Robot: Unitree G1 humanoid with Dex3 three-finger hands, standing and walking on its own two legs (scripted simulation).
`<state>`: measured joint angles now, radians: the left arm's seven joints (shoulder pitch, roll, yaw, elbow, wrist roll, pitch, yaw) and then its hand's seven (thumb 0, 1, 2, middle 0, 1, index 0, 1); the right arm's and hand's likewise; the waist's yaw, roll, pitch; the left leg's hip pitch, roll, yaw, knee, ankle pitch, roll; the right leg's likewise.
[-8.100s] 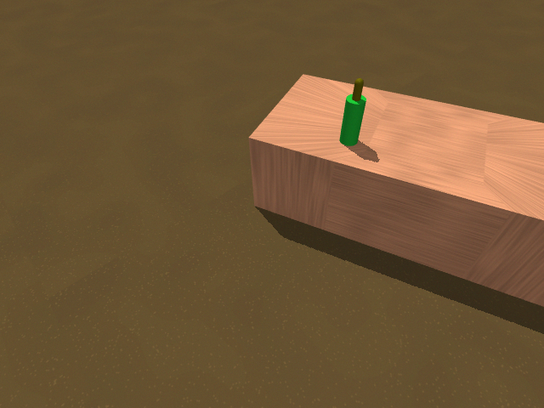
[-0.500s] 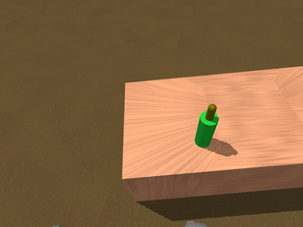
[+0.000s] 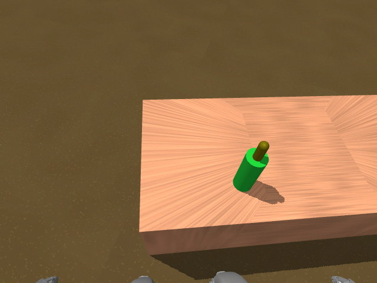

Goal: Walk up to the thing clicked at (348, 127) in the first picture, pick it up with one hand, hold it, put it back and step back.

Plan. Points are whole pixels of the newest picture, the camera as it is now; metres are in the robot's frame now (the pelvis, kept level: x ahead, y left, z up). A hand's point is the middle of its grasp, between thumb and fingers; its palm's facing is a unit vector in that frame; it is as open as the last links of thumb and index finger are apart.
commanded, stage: walk up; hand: right
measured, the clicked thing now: (252, 165) +0.49 -0.20 -0.20
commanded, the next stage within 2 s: stand in 1.52 s
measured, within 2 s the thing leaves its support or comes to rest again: neither
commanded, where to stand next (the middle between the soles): +0.03 -0.01 m, yaw +3 degrees
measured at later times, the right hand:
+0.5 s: hand out of the picture +0.05 -0.27 -0.15, palm faces -0.04 +0.94 -0.34, open 7.4 cm
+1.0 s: hand out of the picture +0.07 -0.27 -0.13, palm faces -0.05 +0.94 -0.34, open 7.4 cm
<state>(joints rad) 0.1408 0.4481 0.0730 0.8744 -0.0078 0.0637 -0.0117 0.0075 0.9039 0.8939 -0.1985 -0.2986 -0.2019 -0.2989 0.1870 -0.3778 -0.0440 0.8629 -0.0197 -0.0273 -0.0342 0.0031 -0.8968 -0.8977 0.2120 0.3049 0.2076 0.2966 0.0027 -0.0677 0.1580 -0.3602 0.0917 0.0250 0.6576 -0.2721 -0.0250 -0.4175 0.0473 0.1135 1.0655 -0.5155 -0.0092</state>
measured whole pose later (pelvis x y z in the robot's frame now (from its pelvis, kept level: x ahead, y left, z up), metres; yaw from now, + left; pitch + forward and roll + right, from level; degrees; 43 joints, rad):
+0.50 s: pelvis -0.02 -0.03 +0.00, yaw +1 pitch -3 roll +0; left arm 0.10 0.37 0.03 0.97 0.00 -0.01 0.00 0.01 0.90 0.89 -0.20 -0.30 -0.20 -0.30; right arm 0.18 -0.34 -0.01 1.01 -0.01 -0.01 0.00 0.01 -0.90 -0.90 0.21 0.30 0.21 0.30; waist 0.01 -0.02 0.10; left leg -0.24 0.00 -0.04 0.62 -0.34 -0.02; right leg -0.24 -0.02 0.02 0.63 -0.35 0.01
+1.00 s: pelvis -0.03 -0.02 +0.02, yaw +2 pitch -3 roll +0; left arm 0.08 0.36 0.03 1.14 0.01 -0.01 -0.02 0.01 0.90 0.89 -0.20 -0.30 -0.20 -0.30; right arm 0.10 -0.35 -0.01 1.11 -0.01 -0.01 0.01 0.00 -0.90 -0.90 0.21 0.30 0.20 0.30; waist 0.01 0.00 0.05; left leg -0.14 0.01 -0.07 0.40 -0.21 -0.02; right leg -0.12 -0.03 -0.01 0.38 -0.21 0.02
